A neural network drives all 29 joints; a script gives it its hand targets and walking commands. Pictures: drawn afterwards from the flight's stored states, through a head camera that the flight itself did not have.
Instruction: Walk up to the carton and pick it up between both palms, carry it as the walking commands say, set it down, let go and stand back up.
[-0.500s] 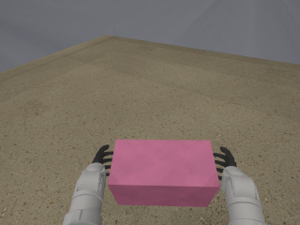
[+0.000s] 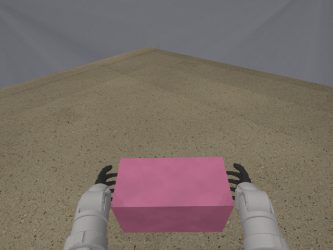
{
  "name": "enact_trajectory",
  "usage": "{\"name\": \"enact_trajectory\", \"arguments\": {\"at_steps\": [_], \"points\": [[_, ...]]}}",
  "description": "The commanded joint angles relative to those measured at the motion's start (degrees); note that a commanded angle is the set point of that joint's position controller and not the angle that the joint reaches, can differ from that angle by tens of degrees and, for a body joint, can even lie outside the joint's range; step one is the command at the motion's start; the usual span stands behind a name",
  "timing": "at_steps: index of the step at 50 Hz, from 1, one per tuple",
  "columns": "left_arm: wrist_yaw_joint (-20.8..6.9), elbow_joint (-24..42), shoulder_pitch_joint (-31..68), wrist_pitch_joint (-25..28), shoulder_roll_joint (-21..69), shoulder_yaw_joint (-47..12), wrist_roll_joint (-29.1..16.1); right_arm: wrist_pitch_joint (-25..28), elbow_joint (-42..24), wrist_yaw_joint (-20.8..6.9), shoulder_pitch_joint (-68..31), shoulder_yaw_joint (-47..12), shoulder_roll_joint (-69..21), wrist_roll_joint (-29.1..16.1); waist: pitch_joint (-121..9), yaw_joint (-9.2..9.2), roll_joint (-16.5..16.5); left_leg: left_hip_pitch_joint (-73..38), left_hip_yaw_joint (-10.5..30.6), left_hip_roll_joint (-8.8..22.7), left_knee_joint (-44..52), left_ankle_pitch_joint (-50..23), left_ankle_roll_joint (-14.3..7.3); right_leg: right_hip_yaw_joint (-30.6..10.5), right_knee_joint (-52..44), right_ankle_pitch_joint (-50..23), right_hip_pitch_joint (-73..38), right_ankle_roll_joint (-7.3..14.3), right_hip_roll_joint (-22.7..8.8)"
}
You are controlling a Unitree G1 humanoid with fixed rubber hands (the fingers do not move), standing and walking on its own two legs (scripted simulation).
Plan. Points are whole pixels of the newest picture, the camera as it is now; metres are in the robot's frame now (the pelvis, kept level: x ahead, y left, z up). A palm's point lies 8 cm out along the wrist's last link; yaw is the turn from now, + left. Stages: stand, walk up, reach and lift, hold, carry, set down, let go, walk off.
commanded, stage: reach and lift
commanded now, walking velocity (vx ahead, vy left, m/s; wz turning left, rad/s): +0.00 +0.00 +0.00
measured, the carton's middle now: (172, 195) +0.32 +0.03 -0.03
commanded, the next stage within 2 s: hold in 0.96 s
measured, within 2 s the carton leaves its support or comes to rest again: neither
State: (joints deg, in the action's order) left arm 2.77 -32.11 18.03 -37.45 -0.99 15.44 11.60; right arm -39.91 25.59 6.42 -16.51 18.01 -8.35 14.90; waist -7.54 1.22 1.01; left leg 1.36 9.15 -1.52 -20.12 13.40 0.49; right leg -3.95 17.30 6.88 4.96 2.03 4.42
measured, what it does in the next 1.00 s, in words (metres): stands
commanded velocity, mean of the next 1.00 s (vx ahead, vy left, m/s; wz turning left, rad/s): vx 0.00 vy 0.00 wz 0.00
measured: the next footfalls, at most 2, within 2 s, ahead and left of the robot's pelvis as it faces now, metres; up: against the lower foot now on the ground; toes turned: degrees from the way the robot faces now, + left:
left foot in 1.90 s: +0.19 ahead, +0.19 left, +0.00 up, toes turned +18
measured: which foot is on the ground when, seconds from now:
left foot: down 0.00-1.00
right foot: down 0.00-1.00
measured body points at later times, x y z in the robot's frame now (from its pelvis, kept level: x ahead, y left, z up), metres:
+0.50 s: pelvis +0.01 +0.01 +0.00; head -0.08 +0.01 +0.44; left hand +0.29 +0.20 +0.03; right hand +0.29 -0.17 +0.03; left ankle -0.02 +0.13 -0.75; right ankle +0.03 -0.10 -0.75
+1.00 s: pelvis +0.00 +0.00 +0.00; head -0.08 +0.00 +0.44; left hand +0.28 +0.20 +0.03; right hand +0.28 -0.17 +0.03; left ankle -0.02 +0.13 -0.75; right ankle +0.03 -0.10 -0.75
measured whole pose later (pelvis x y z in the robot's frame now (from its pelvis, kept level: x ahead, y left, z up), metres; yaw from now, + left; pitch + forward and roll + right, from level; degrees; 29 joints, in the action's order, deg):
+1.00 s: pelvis +0.00 +0.00 +0.00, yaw -1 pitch -5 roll +0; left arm 3.6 -22.0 11.9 -40.4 2.6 15.0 12.7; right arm -41.2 20.7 4.2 -13.1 16.5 -7.3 14.0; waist -7.6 0.9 0.7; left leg 1.3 7.0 -1.8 -19.3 13.2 0.1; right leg -5.1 19.1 7.7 6.4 1.7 4.1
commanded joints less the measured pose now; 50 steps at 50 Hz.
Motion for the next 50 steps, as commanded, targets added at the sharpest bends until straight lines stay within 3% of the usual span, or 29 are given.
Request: {"name": "enact_trajectory", "arguments": {"at_steps": [1,2,3,4,5,7,8,11,13,15,19,22,23,25,27,28,30,31,32,33,35,37,39,42,43,44,47,48,50], "points": [[-29.16,10.14,45.78,3.86,58.43,-26.23,-14.25,2.35,-2.35,-26.78,-37.91,-30.91,-55.12,-16.94,-12.36,-0.91,1.76,10.23,-5.5,-2.97,6.44,-5.72,-1.22,0.98,-0.27,-8.23,-16.44,-3.1,0.26],[-29.06,8.64,45.55,3.88,57.65,-24.94,-13.48,2.6,-2.89,-26.75,-39.95,-30.99,-54.18,-16.86,-11.49,0.53,1.67,10.72,-5.79,-2.97,6.42,-3.92,-1.29,0.59,-0.85,-5.46,-15.75,-3.13,0.21],[-28.8,10.52,46.11,3.89,57.52,-25.51,-14.04,2.21,-2.5,-27.05,-39.26,-30.52,-55.12,-16.7,-10.49,-0.25,-0.5,9.81,-5.8,-3.06,6.31,-7.28,-1.42,0.75,-0.65,-8.91,-14.67,-3.38,0.28],[-28.69,8.09,44.0,3.35,58.47,-24.38,-13.04,2.48,-2.83,-27.28,-40.09,-30.47,-53.46,-17.4,-11.87,0.25,3.25,10.4,-5.58,-3.28,6.89,-6.85,-0.81,0.96,-0.3,-8.86,-16.16,-2.83,0.58],[-28.7,9.28,44.54,3.53,59.86,-25.23,-13.88,3.02,-7.12,-27.11,-41.77,-31.1,-53.3,-17.23,-13.3,-0.88,0.94,9.07,-5.64,-3.31,6.12,-7.82,-1.01,0.86,-0.19,-9.12,-15.47,-3.05,0.68],[-27.95,9.51,41.87,3.09,59.65,-25.44,-13.16,2.62,-6.07,-27.53,-40.47,-30.84,-52.55,-17.45,-12.59,-1.14,2.31,9.01,-4.6,-2.92,6.64,-7.69,-0.84,1.1,0.29,-9.5,-14.98,-2.73,0.59],[-27.78,11.78,44.36,3.51,59.13,-26.38,-14.33,2.54,-5.9,-27.76,-39.91,-32.05,-53.75,-17.94,-14.13,0.44,2.34,9.51,-5.91,-2.96,6.52,-7.49,-0.83,1.27,0.37,-8.97,-16.23,-2.74,0.81],[-26.72,12.28,41.67,2.62,60.58,-27.87,-14.39,2.01,-4.14,-28.31,-36.91,-30.53,-51.35,-17.09,-13.2,-1.27,1.27,7.22,-4.59,-2.25,7.65,-10.98,-0.29,1.91,0.95,-11.39,-14.49,-2.62,1.44],[-26.32,15.14,40.84,2.64,59.59,-28.68,-14.73,2.18,-7.16,-28.1,-35.81,-33.06,-52.74,-17.96,-14.73,-0.05,-0.74,6.09,-4.85,-3.02,6.55,-14.19,-0.37,1.34,0.47,-14.67,-15.4,-2.8,1.22],[-25.62,14.41,37.28,2.0,60.5,-28.73,-14.12,2.51,-9.96,-28.28,-37.23,-33.66,-51.21,-18.89,-15.6,-0.04,0.24,5.78,-4.56,-2.86,6.14,-17.38,-0.05,1.29,1.03,-17.0,-15.53,-2.99,1.12],[-25.17,16.03,39.68,2.12,58.6,-29.24,-14.32,2.12,-7.85,-28.26,-36.84,-33.11,-51.01,-17.91,-13.16,-0.66,-0.62,5.92,-4.88,-3.22,6.81,-12.19,-0.13,1.46,0.53,-12.58,-12.41,-3.05,1.44],[-25.42,16.4,39.9,2.17,59.61,-30.21,-14.35,2.51,-9.22,-28.05,-36.79,-33.48,-51.48,-17.96,-12.01,0.14,1.56,7.12,-5.5,-3.26,6.32,-10.13,-0.37,1.32,0.45,-10.88,-12.47,-2.78,0.94],[-25.27,20.8,42.94,3.11,59.23,-31.88,-16.21,2.75,-10.16,-28.04,-37.06,-35.65,-53.74,-19.04,-17.11,0.26,-0.08,5.95,-5.14,-3.05,5.21,-13.37,-0.49,1.1,1.48,-14.19,-14.18,-2.98,1.3],[-25.0,20.73,40.89,2.11,60.89,-33.35,-16.63,2.33,-10.91,-27.64,-34.08,-35.18,-51.69,-18.3,-17.78,-2.03,1.97,4.56,-4.98,-3.24,5.52,-17.56,0.42,1.33,1.68,-16.47,-13.74,-2.41,1.72],[-24.88,20.36,39.01,1.55,59.72,-32.3,-15.44,2.15,-10.65,-27.66,-33.6,-34.65,-52.1,-18.43,-17.18,-0.85,2.04,5.06,-5.19,-3.47,5.51,-15.2,0.31,1.43,1.43,-15.25,-13.67,-2.56,1.19],[-24.68,22.2,38.48,1.73,60.47,-34.0,-15.92,2.38,-11.47,-27.54,-32.38,-34.97,-50.73,-18.68,-17.18,-2.1,4.28,4.19,-4.87,-3.23,5.14,-17.95,0.73,1.49,1.87,-17.16,-13.48,-2.4,1.4],[-24.22,19.31,37.24,0.93,60.24,-32.66,-15.08,1.59,-9.74,-27.76,-31.62,-34.02,-50.18,-18.25,-12.01,-2.04,4.39,6.75,-4.56,-3.02,6.38,-14.3,0.59,1.73,1.86,-13.24,-11.88,-2.17,1.63],[-24.52,17.09,38.82,0.66,59.7,-30.78,-15.26,1.34,-8.77,-27.64,-32.8,-32.89,-49.28,-17.0,-9.57,-1.6,0.17,8.2,-4.6,-2.66,6.85,-10.03,0.24,2.44,1.3,-9.79,-11.48,-2.37,1.7],[-24.49,19.55,38.59,0.77,59.02,-32.46,-15.41,1.19,-8.43,-27.42,-30.32,-33.59,-50.89,-17.36,-10.26,-1.9,1.45,6.94,-4.54,-2.96,6.56,-12.6,0.28,1.97,0.93,-12.54,-12.09,-2.22,1.46],[-24.69,18.24,36.64,0.99,60.5,-32.08,-15.99,1.74,-12.59,-27.77,-34.68,-35.23,-49.94,-18.06,-12.56,-1.25,-2.46,5.39,-4.39,-2.35,6.35,-12.71,-0.31,1.95,1.15,-11.66,-11.1,-2.51,1.94],[-24.47,20.38,36.91,0.78,61.45,-33.66,-16.5,1.65,-13.0,-27.52,-32.79,-35.69,-50.56,-18.79,-15.15,-1.64,1.47,5.96,-4.52,-3.13,5.69,-15.47,-0.01,1.58,1.97,-15.3,-14.34,-2.29,1.61],[-24.31,15.69,33.36,0.12,59.81,-30.23,-14.51,1.29,-12.56,-27.4,-33.24,-35.11,-48.3,-18.34,-9.84,-0.97,0.42,7.16,-4.14,-3.02,6.5,-11.81,-0.22,1.73,1.07,-11.86,-12.93,-2.43,1.59],[-24.41,16.87,33.31,0.44,58.52,-29.84,-13.98,1.04,-12.64,-27.46,-34.26,-35.95,-50.62,-18.62,-11.25,0.51,-2.45,6.63,-4.77,-3.19,6.34,-12.08,-0.98,1.21,0.68,-12.61,-12.27,-2.92,1.11],[-24.85,21.79,37.84,1.73,58.74,-32.86,-16.31,1.75,-14.44,-27.25,-34.35,-38.01,-52.71,-19.13,-14.97,0.1,-2.1,6.3,-4.73,-3.34,4.91,-12.36,-1.27,0.64,1.6,-13.29,-13.47,-3.23,1.07],[-24.71,18.7,36.38,1.16,58.06,-30.06,-14.55,1.34,-14.33,-27.08,-36.77,-38.19,-52.92,-19.28,-13.13,1.81,-2.87,8.81,-5.49,-3.63,5.17,-8.94,-1.65,0.45,1.16,-10.61,-13.58,-3.41,0.67],[-24.78,19.11,37.0,1.17,57.75,-30.19,-14.72,1.39,-13.14,-26.99,-35.52,-37.1,-52.4,-18.87,-13.01,0.66,-2.32,7.63,-5.69,-3.88,5.12,-9.11,-1.4,0.4,1.01,-10.78,-12.33,-3.41,0.73],[-24.92,19.28,37.79,1.3,56.76,-30.78,-13.91,1.34,-9.04,-27.22,-33.93,-34.82,-53.03,-18.84,-12.79,0.98,2.06,9.31,-5.2,-3.71,5.67,-7.05,-1.13,0.21,1.11,-9.1,-12.85,-3.04,0.1],[-25.25,22.21,40.82,1.65,57.76,-32.9,-15.25,1.42,-8.37,-26.83,-31.82,-34.43,-53.88,-17.97,-12.81,-0.89,2.36,8.94,-5.08,-3.39,5.07,-8.64,-1.03,0.13,1.43,-11.13,-12.68,-2.85,0.12],[-25.46,20.5,38.98,1.26,59.15,-33.12,-15.52,1.87,-12.18,-26.51,-33.81,-35.83,-52.17,-18.51,-14.98,-1.06,1.87,8.64,-5.04,-3.59,4.82,-11.36,-0.55,0.49,1.65,-13.44,-15.34,-2.97,0.59]]}}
